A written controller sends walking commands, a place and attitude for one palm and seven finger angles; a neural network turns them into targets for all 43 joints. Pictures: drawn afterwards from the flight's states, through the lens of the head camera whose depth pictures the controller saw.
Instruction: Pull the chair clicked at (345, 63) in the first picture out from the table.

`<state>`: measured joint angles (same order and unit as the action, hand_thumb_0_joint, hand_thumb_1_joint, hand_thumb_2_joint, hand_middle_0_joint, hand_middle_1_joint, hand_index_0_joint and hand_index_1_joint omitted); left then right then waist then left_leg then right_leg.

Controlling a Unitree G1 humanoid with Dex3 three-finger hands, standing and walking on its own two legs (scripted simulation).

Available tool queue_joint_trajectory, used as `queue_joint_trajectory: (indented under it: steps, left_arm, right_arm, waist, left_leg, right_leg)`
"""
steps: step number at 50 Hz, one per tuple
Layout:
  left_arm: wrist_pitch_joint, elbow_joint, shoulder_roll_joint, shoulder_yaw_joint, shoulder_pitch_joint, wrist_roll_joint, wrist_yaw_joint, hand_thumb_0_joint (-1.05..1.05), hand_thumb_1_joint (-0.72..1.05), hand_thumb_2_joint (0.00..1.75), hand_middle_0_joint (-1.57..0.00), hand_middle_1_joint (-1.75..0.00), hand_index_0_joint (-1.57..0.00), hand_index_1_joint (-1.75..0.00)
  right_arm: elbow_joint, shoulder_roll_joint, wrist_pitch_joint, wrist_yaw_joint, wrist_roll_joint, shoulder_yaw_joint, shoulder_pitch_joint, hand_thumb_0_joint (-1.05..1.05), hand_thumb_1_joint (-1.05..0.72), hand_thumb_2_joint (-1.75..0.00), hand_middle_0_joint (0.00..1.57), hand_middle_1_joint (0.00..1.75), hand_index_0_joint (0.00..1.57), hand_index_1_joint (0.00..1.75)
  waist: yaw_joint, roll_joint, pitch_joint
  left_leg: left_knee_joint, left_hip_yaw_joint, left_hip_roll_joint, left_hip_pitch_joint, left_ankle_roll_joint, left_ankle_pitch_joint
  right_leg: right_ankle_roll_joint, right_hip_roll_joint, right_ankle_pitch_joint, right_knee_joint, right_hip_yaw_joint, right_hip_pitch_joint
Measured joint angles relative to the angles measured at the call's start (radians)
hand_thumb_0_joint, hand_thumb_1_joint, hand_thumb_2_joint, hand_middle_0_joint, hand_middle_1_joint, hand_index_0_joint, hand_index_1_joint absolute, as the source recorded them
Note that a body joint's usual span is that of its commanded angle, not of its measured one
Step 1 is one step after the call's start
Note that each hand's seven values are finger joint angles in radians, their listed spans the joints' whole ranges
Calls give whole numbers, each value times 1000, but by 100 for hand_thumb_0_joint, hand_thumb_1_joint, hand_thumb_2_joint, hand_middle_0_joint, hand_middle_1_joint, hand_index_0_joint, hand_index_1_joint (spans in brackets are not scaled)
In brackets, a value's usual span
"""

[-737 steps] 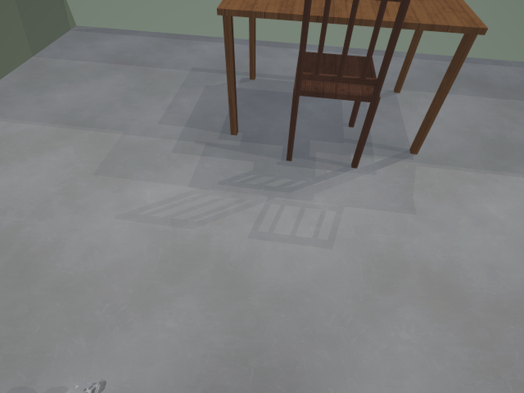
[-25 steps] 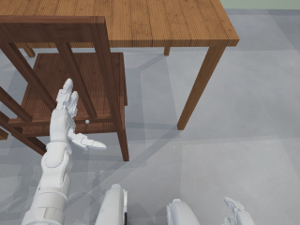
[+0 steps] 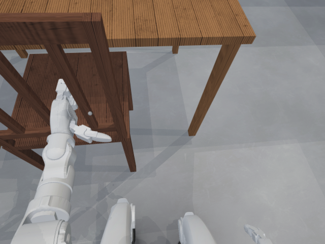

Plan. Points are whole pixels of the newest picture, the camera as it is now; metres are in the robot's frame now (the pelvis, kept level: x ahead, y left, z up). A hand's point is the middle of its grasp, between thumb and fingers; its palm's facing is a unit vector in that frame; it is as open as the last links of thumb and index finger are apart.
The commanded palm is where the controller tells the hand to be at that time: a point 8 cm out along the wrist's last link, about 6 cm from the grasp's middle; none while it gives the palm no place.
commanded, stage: push the fingers through the gap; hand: left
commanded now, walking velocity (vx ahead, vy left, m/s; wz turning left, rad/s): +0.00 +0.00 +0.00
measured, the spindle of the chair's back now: (31, 98) +0.44 +0.31 +0.05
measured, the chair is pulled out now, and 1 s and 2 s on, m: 0.00 0.00 0.03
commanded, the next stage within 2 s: hook a spindle and tug to test in 0.38 s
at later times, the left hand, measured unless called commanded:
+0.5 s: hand (89, 113) +0.42 +0.18 +0.03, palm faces +0.08 -1.00 -0.02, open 17.0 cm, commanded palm +0.39 +0.23 +0.03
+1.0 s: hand (89, 115) +0.41 +0.18 +0.03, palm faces +0.11 -0.99 -0.02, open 13.0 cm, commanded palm +0.39 +0.22 +0.03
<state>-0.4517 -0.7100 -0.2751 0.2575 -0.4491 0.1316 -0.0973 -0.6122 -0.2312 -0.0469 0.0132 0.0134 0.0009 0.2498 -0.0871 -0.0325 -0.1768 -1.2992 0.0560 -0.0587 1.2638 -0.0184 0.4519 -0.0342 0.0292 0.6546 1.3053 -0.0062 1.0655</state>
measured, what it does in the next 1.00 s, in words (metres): stands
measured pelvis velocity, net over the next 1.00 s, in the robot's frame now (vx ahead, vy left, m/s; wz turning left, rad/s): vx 0.00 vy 0.00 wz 0.00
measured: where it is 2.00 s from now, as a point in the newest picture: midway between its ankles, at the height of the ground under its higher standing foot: outside the picture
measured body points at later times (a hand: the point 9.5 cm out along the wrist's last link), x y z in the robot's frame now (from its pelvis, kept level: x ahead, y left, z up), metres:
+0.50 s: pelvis +0.00 +0.00 +0.00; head +0.12 +0.03 +0.43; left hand +0.41 +0.24 +0.03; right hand +0.10 -0.26 -0.11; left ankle +0.08 +0.13 -0.61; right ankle -0.02 -0.15 -0.61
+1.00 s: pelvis +0.00 +0.00 +0.00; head +0.11 +0.02 +0.44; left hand +0.40 +0.23 +0.04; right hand +0.10 -0.25 -0.11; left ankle +0.08 +0.13 -0.61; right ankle -0.02 -0.15 -0.61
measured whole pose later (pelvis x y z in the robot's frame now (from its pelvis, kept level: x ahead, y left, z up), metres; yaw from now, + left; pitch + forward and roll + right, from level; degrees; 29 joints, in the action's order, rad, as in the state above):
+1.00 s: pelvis +0.00 +0.00 +0.00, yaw +0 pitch +23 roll -4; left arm -0.47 -0.71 -0.26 0.24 -0.43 0.13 -0.06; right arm -0.60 -0.23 -0.07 0.00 0.02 0.00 0.25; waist -0.09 -0.03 -0.18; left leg -1.29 0.06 -0.06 1.25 -0.02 0.45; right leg -0.04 0.03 0.65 1.29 0.00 1.05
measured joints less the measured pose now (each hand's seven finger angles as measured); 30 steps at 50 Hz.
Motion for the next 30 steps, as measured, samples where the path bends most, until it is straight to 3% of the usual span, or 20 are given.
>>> queue_joint_trajectory:
  steps: [5, 30]
  left_arm:
    - [-3, -11, -11, 23, -3, 1, -1, -1, -50, 30, -6, -8, -6, -8]
    - [-22, -26, -1, 9, -6, -2, 3, -1, -50, 30, -7, -13, -7, -13]
  right_arm:
    - [5, 3, -12, -4, 1, -1, 10, 1, -91, -90, 20, 30, 21, 30]
    - [13, 3, -26, -8, 1, 1, -2, 0, -91, -90, 20, 30, 21, 30]
  waist:
    - [-7, 0, 1]
    - [-5, 2, 1]
  left_leg:
    - [3, -4, -4, -1, 0, 1]
    - [5, 0, 0, -5, 2, -3]
  right_leg:
    - [0, 3, -2, -4, -4, 1]
    - [-2, 1, -6, -10, 0, -6]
